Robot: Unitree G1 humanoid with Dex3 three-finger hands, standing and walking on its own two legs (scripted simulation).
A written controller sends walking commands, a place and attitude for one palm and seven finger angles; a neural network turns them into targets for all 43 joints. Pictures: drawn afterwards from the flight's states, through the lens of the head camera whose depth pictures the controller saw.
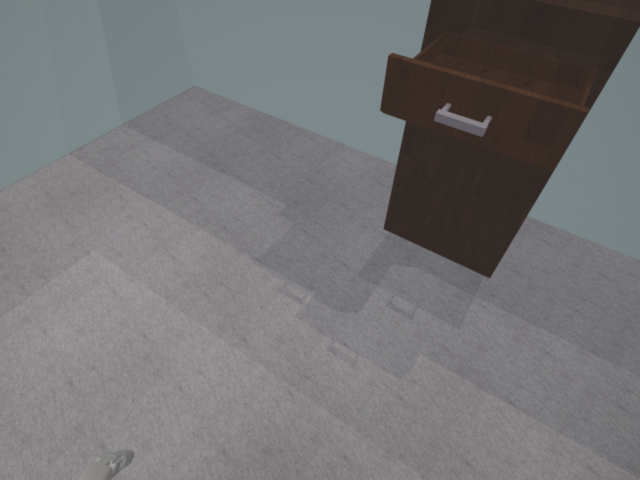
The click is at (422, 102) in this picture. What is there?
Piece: drawer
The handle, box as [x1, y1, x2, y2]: [434, 103, 491, 136]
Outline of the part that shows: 435,114 434,120 480,136 482,136 487,124 491,118 490,116 487,116 482,123 448,112 447,110 450,106 449,103 447,103 441,109 439,109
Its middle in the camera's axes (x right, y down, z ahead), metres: +0.31 -0.26 +0.85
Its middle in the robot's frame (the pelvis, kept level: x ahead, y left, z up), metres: +0.83 -0.27 +0.02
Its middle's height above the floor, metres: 0.79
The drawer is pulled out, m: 0.29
